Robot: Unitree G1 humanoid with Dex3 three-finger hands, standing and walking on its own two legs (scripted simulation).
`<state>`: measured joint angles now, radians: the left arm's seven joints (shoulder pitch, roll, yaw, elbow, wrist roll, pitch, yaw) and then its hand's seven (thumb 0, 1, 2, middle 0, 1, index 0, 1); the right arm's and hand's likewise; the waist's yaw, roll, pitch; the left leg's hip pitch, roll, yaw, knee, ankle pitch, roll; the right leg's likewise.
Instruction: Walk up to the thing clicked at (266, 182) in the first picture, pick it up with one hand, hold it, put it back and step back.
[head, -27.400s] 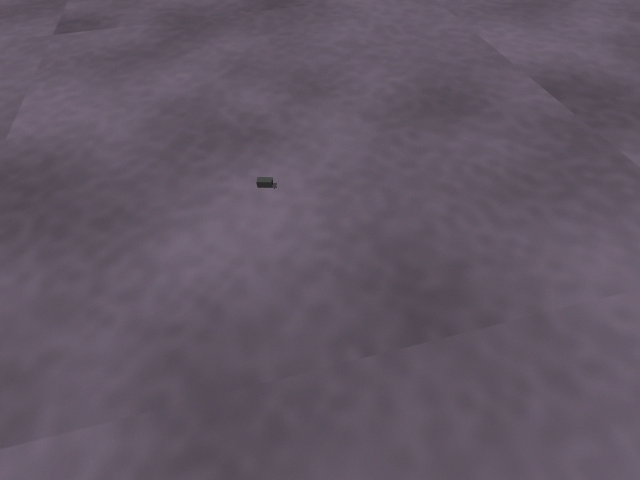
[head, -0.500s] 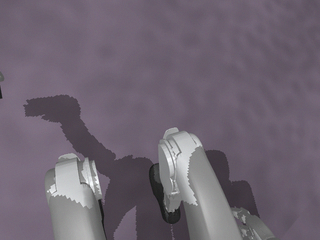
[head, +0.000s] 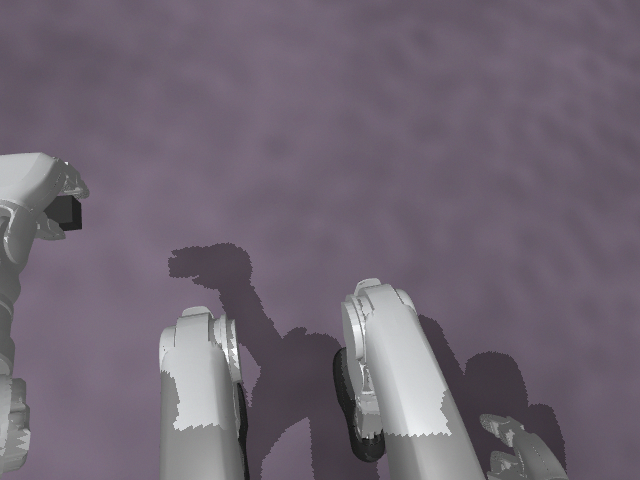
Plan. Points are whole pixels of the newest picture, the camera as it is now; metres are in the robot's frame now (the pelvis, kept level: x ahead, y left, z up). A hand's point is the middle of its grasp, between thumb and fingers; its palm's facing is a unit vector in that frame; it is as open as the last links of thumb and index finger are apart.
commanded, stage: lift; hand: left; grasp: from above
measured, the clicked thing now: (47, 215) +0.46 +0.32 -0.15
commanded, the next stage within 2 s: hold in 1.18 s
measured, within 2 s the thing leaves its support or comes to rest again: neither
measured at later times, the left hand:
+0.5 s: hand out of the picture +0.37 +0.28 +0.09, palm faces -0.44 -0.09 -0.90, open 6.5 cm
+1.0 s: hand out of the picture +0.36 +0.25 +0.23, palm faces -0.44 -0.08 -0.90, open 6.6 cm
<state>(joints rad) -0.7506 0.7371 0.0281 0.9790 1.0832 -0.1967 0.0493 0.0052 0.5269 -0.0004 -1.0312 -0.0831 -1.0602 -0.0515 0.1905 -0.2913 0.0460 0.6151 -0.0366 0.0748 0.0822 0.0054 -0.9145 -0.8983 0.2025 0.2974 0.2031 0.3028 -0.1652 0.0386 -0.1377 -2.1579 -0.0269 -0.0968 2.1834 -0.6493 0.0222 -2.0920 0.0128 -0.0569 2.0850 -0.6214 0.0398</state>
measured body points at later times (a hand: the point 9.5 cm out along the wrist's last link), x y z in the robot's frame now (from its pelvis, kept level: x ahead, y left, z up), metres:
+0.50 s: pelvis +0.01 +0.00 +0.17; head +0.14 +0.03 +0.60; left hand +0.39 +0.28 +0.15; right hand +0.15 -0.25 +0.05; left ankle +0.08 +0.11 -0.37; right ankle +0.11 -0.13 -0.37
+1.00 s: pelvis +0.05 -0.01 +0.30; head +0.11 +0.00 +0.75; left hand +0.38 +0.25 +0.28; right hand +0.16 -0.27 +0.18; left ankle +0.08 +0.11 -0.37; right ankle +0.11 -0.13 -0.37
